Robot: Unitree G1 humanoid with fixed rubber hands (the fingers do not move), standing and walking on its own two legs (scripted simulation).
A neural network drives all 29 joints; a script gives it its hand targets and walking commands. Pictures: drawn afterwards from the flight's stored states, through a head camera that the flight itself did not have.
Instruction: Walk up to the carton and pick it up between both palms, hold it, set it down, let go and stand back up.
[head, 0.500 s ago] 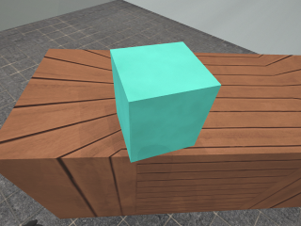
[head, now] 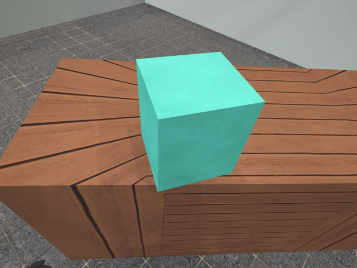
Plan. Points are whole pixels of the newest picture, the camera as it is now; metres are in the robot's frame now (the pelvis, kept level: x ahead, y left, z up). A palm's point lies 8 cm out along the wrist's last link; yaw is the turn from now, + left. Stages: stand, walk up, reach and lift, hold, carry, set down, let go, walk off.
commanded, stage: walk up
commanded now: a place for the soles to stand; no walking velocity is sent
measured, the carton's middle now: (188, 122) +0.45 -0.02 +0.10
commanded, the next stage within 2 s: none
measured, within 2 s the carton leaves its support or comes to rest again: neither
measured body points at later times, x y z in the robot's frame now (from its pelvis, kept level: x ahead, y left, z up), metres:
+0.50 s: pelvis +0.01 -0.05 +0.00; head +0.02 -0.04 +0.45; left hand +0.14 +0.27 -0.09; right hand +0.08 -0.39 -0.07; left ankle +0.08 +0.09 -0.71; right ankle +0.05 -0.15 -0.71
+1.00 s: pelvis +0.02 -0.04 +0.00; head +0.04 -0.04 +0.44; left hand +0.15 +0.28 -0.09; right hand +0.10 -0.38 -0.08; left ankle +0.08 +0.09 -0.71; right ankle +0.05 -0.15 -0.71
